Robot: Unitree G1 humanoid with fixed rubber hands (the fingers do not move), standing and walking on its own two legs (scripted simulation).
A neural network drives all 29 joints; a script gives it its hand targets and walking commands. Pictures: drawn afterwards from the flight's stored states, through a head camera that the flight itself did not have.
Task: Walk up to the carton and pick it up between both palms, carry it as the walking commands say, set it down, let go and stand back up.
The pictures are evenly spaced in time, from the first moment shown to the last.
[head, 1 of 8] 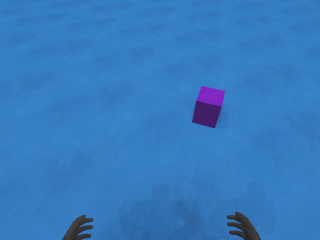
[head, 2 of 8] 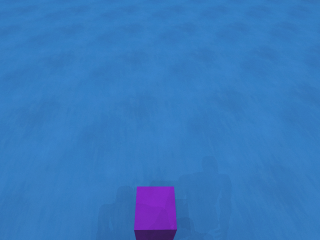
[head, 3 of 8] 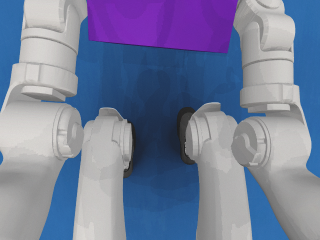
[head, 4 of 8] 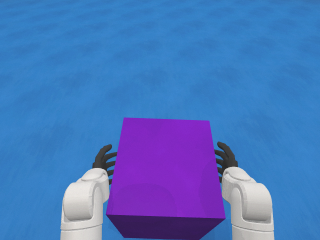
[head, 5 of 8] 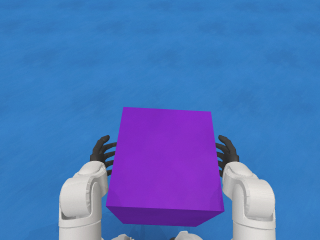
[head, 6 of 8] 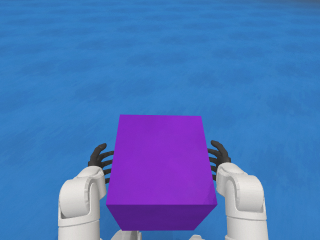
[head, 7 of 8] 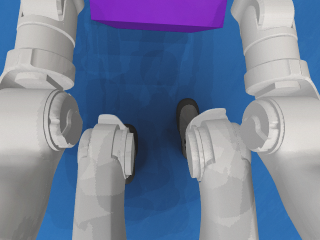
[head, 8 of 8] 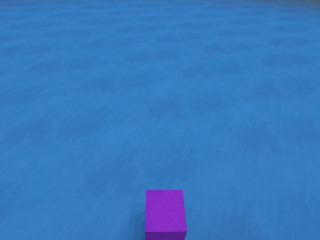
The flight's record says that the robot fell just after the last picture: no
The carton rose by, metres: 0.68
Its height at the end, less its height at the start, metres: +0.00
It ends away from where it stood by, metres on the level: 1.26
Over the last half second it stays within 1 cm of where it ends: yes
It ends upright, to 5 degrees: yes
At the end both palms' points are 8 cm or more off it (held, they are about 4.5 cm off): yes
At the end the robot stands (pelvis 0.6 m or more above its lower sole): yes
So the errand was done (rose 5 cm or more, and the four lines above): yes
